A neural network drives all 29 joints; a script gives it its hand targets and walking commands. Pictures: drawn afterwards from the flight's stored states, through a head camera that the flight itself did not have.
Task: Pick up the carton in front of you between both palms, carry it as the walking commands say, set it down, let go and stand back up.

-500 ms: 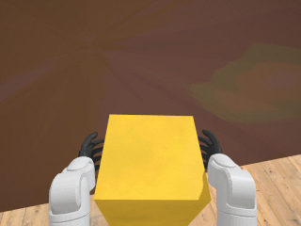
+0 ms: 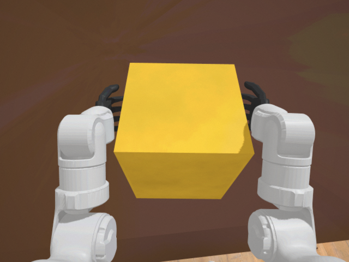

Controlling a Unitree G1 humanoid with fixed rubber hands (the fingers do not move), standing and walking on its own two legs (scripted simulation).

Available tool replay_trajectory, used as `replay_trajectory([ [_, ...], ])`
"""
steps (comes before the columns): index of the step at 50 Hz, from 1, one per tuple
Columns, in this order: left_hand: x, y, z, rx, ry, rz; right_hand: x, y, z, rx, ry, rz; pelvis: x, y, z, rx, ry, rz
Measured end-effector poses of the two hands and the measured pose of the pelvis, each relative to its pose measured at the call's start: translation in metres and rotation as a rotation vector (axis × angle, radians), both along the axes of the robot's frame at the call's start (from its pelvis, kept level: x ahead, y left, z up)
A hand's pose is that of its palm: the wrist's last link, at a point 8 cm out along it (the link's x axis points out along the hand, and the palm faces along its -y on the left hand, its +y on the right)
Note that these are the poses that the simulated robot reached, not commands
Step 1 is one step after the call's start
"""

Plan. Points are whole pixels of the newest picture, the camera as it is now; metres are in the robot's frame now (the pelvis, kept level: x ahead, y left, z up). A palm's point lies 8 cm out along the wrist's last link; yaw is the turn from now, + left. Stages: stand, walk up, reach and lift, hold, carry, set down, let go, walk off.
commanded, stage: carry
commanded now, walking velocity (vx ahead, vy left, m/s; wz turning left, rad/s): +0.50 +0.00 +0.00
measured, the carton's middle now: (180, 138) +0.38 +0.00 +0.08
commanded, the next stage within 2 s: none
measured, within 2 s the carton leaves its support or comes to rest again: neither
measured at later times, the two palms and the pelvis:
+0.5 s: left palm (141, 28) +0.74 +0.13 +0.15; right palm (241, 32) +0.71 -0.17 +0.15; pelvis +0.34 +0.01 +0.03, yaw -2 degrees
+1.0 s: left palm out of the picture +1.04 +0.13 +0.25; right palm out of the picture +1.06 -0.17 +0.25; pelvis +0.67 -0.05 +0.08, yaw -1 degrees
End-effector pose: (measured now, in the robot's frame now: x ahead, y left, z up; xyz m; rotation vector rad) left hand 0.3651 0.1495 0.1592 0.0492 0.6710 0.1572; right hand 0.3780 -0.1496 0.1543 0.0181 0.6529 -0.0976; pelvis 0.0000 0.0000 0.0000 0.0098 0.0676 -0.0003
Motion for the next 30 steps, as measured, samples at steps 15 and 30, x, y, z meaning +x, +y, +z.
replay_trajectory([
  [15,0.227,0.000,-0.003,-0.091,-0.030,0.045,0.225,0.000,0.004,0.058,-0.025,-0.069,0.206,0.003,0.009,0.011,0.049,-0.035],
  [30,0.439,-0.045,0.015,-0.141,-0.053,-0.081,0.389,-0.044,0.023,0.032,-0.060,-0.211,0.403,0.004,0.042,-0.018,0.048,-0.028],
])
